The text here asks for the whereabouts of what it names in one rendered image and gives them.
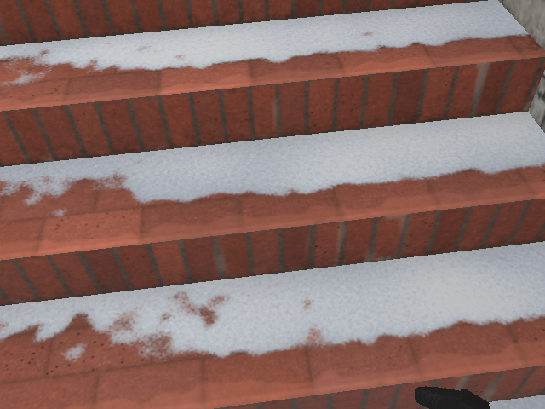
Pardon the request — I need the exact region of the robot right hand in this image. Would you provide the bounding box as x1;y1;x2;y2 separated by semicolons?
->
415;386;490;409

